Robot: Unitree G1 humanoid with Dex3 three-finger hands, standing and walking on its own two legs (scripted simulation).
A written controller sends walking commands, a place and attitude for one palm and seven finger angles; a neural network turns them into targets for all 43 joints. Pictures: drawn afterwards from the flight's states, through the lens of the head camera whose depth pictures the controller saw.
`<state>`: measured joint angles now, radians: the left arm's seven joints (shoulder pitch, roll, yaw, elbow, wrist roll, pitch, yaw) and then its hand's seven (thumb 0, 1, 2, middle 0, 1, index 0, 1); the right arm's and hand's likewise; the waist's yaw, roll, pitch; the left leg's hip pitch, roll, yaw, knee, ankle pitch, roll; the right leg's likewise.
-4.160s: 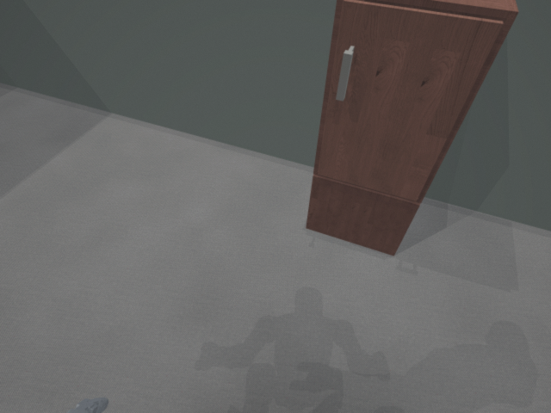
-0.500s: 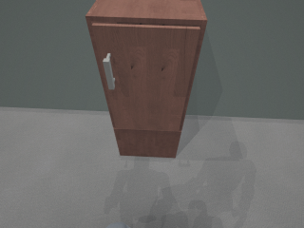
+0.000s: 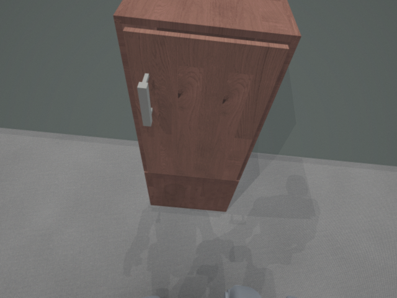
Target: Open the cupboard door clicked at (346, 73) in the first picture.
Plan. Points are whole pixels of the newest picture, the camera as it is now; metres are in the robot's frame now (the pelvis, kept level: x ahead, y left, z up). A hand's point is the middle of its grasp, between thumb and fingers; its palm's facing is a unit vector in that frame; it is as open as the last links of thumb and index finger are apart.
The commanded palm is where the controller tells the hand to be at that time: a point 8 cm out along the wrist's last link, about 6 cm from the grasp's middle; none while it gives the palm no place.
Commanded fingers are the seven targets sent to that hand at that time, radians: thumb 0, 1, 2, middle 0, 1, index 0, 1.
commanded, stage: come to a stop and stand still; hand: left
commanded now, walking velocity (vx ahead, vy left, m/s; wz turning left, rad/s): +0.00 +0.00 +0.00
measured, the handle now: (147, 100) +0.57 +0.18 +0.03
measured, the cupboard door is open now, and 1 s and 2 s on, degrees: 0 0 0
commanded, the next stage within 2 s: look again from close up in 0.56 s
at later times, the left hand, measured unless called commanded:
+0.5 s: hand out of the picture +0.07 +0.15 -0.16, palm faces +0.04 -0.97 -0.26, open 7.4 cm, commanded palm none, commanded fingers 0.00 0.90 0.90 -0.20 -0.30 -0.20 -0.30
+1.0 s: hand out of the picture -0.02 +0.16 -0.18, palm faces +0.07 -0.97 -0.22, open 7.4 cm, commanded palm none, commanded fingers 0.00 0.90 0.90 -0.20 -0.30 -0.20 -0.30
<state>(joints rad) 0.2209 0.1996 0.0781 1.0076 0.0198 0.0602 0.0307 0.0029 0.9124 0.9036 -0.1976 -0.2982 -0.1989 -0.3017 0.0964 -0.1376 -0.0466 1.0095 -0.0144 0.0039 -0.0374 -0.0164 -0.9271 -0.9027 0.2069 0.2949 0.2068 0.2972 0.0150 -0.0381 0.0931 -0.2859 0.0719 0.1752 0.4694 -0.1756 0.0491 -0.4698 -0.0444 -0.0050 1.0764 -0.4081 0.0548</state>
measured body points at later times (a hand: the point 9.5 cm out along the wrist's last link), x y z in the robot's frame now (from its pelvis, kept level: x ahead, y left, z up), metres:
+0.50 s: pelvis -0.01 -0.06 -0.01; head -0.02 -0.06 +0.44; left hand +0.07 +0.20 -0.14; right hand +0.02 -0.31 -0.16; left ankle +0.05 +0.08 -0.74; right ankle +0.00 -0.17 -0.74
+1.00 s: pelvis -0.01 -0.03 +0.00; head -0.01 -0.02 +0.45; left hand -0.02 +0.21 -0.16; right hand +0.04 -0.27 -0.15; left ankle +0.05 +0.08 -0.74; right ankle +0.00 -0.17 -0.74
